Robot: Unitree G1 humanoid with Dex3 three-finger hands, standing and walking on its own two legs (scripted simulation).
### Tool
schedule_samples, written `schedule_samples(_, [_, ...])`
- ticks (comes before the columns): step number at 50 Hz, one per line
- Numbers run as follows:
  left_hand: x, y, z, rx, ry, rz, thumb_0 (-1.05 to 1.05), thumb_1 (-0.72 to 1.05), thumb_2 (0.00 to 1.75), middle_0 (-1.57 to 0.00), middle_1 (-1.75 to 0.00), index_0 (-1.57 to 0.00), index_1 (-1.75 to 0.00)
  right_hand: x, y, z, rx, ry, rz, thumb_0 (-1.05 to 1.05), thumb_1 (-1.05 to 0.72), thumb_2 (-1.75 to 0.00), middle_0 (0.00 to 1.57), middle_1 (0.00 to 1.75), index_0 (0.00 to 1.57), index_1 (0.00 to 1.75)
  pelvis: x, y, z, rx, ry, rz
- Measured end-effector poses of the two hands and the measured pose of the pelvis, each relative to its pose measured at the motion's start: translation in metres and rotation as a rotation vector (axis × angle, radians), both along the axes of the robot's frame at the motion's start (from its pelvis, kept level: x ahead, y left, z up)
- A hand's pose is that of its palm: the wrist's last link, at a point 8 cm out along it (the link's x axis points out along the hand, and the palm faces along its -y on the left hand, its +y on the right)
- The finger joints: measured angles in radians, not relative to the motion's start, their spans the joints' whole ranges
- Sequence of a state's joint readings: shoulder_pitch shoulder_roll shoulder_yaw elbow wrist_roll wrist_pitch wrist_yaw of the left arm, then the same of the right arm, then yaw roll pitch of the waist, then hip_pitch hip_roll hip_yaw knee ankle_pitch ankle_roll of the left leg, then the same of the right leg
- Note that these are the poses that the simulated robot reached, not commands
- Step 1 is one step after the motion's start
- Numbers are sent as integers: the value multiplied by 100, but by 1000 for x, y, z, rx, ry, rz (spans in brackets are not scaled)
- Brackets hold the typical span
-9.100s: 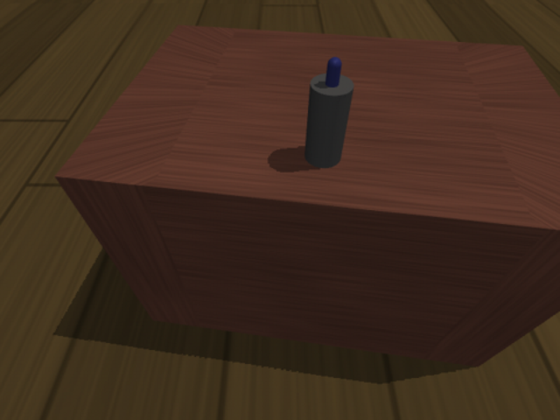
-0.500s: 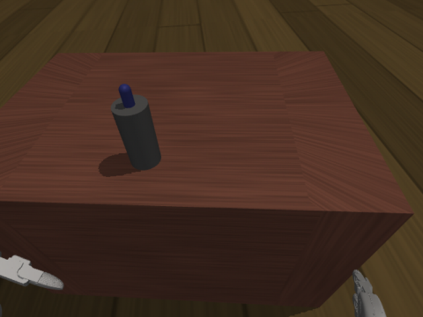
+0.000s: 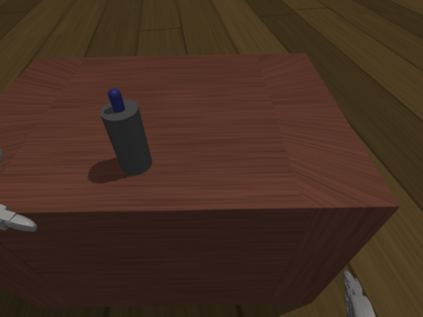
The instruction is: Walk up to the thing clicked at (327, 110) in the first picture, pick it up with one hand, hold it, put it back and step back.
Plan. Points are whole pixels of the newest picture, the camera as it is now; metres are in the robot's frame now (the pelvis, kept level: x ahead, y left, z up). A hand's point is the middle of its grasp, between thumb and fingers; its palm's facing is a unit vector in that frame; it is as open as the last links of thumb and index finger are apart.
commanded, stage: go down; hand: left
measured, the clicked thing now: (126, 131) +0.50 +0.21 +0.09
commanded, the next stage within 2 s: none
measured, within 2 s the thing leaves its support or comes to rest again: neither
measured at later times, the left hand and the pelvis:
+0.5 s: hand (0, 162) +0.33 +0.36 +0.17, palm faces +0.18 -0.98 +0.00, open 17.6 cm; pelvis +0.00 -0.01 +0.00, yaw +1 degrees
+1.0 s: hand (2, 152) +0.36 +0.38 +0.16, palm faces +0.18 -0.98 +0.00, open 17.7 cm; pelvis +0.01 +0.00 +0.00, yaw +0 degrees
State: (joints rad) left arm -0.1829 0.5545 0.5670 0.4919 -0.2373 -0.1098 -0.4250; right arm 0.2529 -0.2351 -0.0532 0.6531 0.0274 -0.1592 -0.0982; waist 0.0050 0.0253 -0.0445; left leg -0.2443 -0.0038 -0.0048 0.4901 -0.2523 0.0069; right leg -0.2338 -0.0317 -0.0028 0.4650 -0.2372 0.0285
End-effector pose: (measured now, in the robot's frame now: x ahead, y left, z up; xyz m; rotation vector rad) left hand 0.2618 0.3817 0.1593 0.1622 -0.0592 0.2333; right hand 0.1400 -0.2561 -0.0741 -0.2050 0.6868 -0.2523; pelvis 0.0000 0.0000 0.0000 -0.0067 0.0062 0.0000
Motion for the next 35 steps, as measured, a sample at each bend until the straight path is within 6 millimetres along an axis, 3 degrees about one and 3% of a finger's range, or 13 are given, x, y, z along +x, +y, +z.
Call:
schedule_samples(10, [5,13,-4,-67,14,12,-1,-50,9,-3,-3,-4,-3,-2,-3,-2,-33,18,19,-1,53,-5,6,5,6,5,-5,-4,-1,-2,13,10])
schedule_samples(22, [33,28,8,-154,51,-45,-1,-55,8,-3,-4,-4,-4,-2,-4,-2,-70,12,28,-1,54,-5,6,5,6,5,-6,-7,-1,-5,56,18])
schedule_samples(35, [59,40,3,-176,77,-46,-1,-60,6,-4,-3,-4,-3,2,0,2,-105,16,14,-1,54,-5,6,5,6,5,3,-2,-3,-11,102,11])
